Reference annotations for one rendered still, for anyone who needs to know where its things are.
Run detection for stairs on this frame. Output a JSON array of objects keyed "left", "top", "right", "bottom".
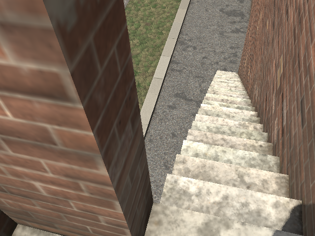
[{"left": 159, "top": 70, "right": 303, "bottom": 236}]

